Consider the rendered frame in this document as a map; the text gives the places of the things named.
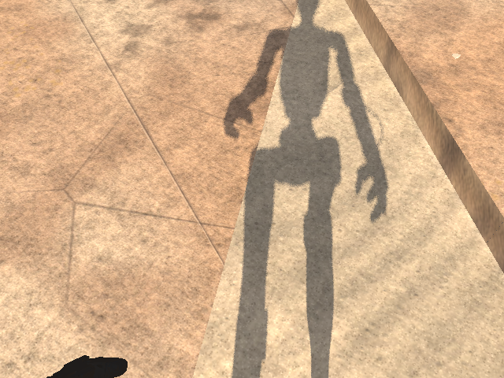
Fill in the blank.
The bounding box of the left robot hand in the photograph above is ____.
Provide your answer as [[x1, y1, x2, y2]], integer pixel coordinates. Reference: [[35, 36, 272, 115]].
[[47, 355, 128, 378]]

